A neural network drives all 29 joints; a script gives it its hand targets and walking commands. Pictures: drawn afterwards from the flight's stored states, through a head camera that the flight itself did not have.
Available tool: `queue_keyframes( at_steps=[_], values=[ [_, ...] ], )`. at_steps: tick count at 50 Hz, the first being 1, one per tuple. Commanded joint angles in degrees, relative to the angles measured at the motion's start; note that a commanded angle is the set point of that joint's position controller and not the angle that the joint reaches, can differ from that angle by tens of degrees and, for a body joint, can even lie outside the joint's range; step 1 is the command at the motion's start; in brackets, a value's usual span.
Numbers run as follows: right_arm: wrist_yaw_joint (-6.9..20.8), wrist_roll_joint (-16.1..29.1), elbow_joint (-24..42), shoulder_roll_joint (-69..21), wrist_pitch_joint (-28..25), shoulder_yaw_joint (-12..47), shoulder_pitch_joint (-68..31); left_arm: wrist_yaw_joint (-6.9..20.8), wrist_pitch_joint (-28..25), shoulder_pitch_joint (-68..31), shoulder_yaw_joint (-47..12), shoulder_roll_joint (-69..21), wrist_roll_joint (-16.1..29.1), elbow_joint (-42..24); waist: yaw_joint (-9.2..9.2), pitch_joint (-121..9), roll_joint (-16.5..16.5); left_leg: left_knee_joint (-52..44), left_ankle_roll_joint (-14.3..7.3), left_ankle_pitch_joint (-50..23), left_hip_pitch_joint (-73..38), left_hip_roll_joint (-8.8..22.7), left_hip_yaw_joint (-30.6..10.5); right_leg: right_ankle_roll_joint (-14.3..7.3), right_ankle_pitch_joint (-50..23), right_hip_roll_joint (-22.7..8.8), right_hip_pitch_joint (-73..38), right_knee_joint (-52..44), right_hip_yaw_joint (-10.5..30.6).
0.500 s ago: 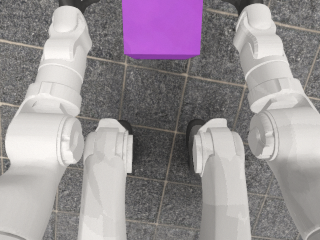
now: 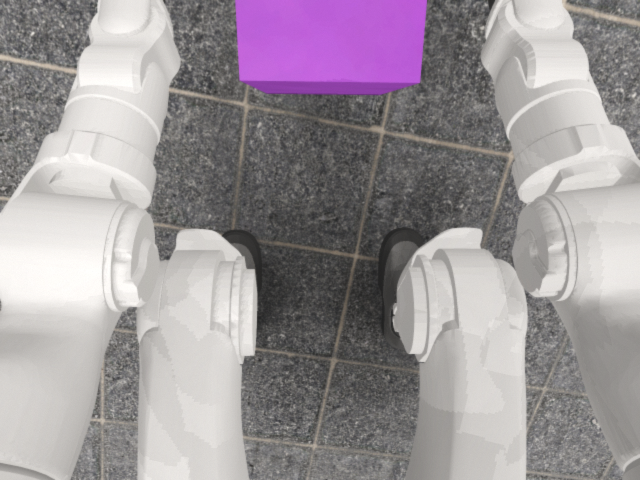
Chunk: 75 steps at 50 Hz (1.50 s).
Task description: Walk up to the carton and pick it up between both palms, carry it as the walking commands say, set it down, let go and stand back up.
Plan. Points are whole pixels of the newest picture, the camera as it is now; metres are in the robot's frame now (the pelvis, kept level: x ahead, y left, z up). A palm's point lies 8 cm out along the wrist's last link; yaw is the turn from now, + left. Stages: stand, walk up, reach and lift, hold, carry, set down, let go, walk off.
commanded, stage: reach and lift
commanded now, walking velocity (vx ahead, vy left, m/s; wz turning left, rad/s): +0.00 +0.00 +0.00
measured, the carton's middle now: (327, 6) +0.53 -0.01 -0.27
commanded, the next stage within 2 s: none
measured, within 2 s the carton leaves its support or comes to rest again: leaves its support in 0.98 s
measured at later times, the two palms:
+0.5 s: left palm out of the picture +0.54 +0.12 -0.19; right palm out of the picture +0.54 -0.14 -0.19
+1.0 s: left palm out of the picture +0.54 +0.12 -0.19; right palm out of the picture +0.54 -0.14 -0.19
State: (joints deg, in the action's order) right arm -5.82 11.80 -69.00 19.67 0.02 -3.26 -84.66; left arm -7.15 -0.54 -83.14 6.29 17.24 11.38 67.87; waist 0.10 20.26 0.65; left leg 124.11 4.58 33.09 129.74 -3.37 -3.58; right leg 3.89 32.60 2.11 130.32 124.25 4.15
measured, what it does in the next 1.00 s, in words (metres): stands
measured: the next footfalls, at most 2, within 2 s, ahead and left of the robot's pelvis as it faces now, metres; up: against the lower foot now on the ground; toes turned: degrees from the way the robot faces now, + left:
none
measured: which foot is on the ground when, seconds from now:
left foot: down 0.00-1.00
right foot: down 0.00-1.00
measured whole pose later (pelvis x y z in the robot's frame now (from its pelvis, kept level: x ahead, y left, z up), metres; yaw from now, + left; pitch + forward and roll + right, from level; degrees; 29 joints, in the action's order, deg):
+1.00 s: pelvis +0.01 +0.00 -0.01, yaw +0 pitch +38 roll +1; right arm -3.7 -4.2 -62.9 11.2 8.6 -15.5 -82.5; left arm -4.3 8.4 -81.2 18.3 9.4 -3.3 61.1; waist -0.2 17.7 0.3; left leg 126.7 5.8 35.8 129.4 -4.8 -4.6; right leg 3.9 35.0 3.5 130.4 127.0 4.3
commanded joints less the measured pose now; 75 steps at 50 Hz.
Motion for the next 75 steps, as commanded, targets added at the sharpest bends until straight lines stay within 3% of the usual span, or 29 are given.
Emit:
queue_keyframes(
  at_steps=[1, 12, 24, 28, 31, 33, 37, 40, 49, 57, 65, 75],
  values=[
    [0.15, -0.21, 4.83, 4.85, -0.83, -0.45, -13.53, 0.03, -0.91, -12.54, 0.61, 5.0, -0.35, -4.67, -0.36, -64.24, -1.38, -8.83, -0.78, -19.43, -28.74, -0.3, 6.33, -0.9, -19.89, 0.01, -31.66, -8.51, -5.79],
    [-0.24, -1.37, 5.06, 2.5, -0.64, 0.05, -16.37, -0.14, -0.69, -15.49, 0.23, 2.45, -1.19, -5.44, -0.1, -63.21, -1.4, -8.9, -0.78, -17.31, -28.85, -0.9, 6.59, -0.96, -18.04, 0.61, -32.39, -8.81, -5.89],
    [-0.34, -5.17, 6.15, -5.21, -0.45, -1.09, -18.17, -0.45, -0.32, -16.73, 2.29, -5.31, -5.59, -5.61, -0.66, -62.22, -1.46, -8.68, -0.65, -18.44, -30.8, -2.57, 6.91, -0.71, -18.29, 2.68, -32.76, -8.79, -5.98],
    [2.93, -6.38, 6.97, -19.39, 0.31, 0.5, -22.5, 2.95, 0.53, -21.01, 1.04, -19.11, -7.46, -6.77, -0.47, -60.74, -1.55, -8.52, -1.02, -18.28, -29.96, -3.67, 6.83, -0.98, -18.16, 3.71, -31.93, -8.76, -6.06],
    [8.13, -8.39, 8.45, -38.54, 1.97, 2.24, -27.61, 8.34, 2.49, -26.79, -1.85, -38.11, -9.21, -7.91, -0.26, -59.24, -1.32, -7.72, -1.39, -17.52, -28.6, -4.86, 6.77, -1.65, -17.42, 4.86, -29.88, -8.02, -6.42],
    [11.03, -11.08, 8.99, -45.36, 3.56, 0.73, -27.76, 11.3, 3.91, -27.8, -1.42, -45.28, -10.89, -8.7, 0.18, -57.72, -1.23, -6.99, -1.62, -16.94, -27.31, -5.5, 7.25, -1.96, -16.63, 5.47, -28.15, -7.5, -6.83],
    [14.24, -13.11, 11.21, -52.28, 5.35, -0.06, -25.95, 14.2, 5.81, -25.22, -0.07, -51.78, -12.46, -10.1, -0.18, -56.09, -1.41, -6.13, -2.2, -18.06, -26.17, -5.92, 7.75, -2.26, -17.24, 6.0, -26.14, -6.63, -7.47],
    [15.16, -13.01, 12.49, -55.56, 5.79, -0.03, -24.43, 15.12, 6.37, -23.9, -0.35, -54.59, -12.3, -11.62, -0.43, -56.85, -1.39, -5.73, -2.39, -20.32, -25.43, -6.07, 7.96, -2.48, -19.86, 6.33, -26.19, -6.38, -7.53],
    [15.1, -12.54, 13.33, -57.64, 5.94, 0.64, -22.18, 15.8, 6.76, -22.72, -2.03, -57.37, -11.27, -13.86, 0.35, -57.46, -1.06, -5.59, -2.24, -22.16, -23.2, -6.37, 8.07, -2.99, -23.13, 6.66, -26.89, -6.21, -7.42],
    [14.43, -11.39, 14.02, -58.5, 6.0, 2.24, -24.36, 15.28, 7.0, -24.79, -3.51, -59.0, -10.76, -15.08, -0.14, -59.26, -1.32, -6.1, -2.4, -21.18, -23.71, -6.29, 8.13, -2.99, -22.22, 6.89, -27.57, -6.49, -7.46],
    [13.5, -9.38, 18.3, -61.69, 6.55, 5.26, -28.82, 14.23, 7.81, -28.29, -6.42, -62.91, -9.51, -18.1, -0.36, -68.62, -1.66, -6.79, -2.39, -21.8, -29.12, -6.45, 8.82, -2.33, -22.51, 7.29, -32.22, -7.08, -8.53],
    [13.2, -10.43, 21.61, -65.07, 9.15, 6.46, -31.54, 13.48, 10.76, -30.79, -8.07, -67.11, -10.67, -21.24, 0.26, -77.85, -1.23, -9.37, -2.08, -19.46, -33.91, -6.86, 9.8, -1.69, -19.26, 7.4, -34.72, -9.45, -10.06]
  ],
)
